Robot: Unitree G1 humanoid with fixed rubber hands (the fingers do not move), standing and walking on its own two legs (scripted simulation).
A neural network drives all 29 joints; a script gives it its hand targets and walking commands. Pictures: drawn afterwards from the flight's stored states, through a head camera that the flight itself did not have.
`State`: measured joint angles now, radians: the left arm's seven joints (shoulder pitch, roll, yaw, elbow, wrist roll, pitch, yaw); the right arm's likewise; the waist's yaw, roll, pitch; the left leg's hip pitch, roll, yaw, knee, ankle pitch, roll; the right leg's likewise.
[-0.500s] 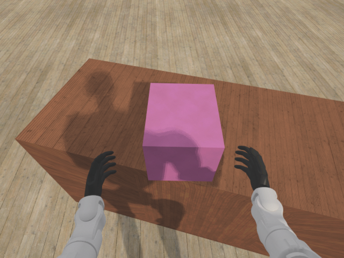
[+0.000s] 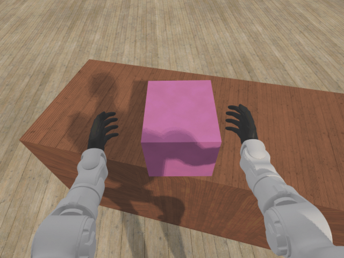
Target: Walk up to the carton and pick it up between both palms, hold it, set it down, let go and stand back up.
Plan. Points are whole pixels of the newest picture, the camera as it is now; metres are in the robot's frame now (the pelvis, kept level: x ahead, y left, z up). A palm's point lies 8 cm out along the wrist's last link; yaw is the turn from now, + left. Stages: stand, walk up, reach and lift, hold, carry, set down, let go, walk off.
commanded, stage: reach and lift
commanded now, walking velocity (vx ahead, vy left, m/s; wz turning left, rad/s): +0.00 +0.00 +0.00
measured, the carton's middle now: (179, 128) +0.51 -0.02 -0.05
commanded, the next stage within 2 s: none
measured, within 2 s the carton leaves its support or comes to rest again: neither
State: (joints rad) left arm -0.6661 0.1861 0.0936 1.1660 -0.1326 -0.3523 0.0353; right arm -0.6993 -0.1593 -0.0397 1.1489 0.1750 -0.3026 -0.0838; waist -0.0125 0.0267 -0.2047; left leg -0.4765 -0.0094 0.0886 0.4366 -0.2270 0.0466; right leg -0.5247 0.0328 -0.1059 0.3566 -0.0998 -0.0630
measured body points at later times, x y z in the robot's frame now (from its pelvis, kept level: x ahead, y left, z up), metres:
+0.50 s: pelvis +0.00 +0.00 -0.01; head +0.07 -0.01 +0.44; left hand +0.47 +0.19 +0.10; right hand +0.47 -0.19 +0.10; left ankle -0.02 +0.08 -0.74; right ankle +0.03 -0.08 -0.74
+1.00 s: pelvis -0.01 +0.01 -0.02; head +0.14 +0.00 +0.41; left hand +0.47 +0.19 +0.00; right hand +0.47 -0.19 +0.01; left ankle -0.02 +0.08 -0.74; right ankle +0.03 -0.08 -0.74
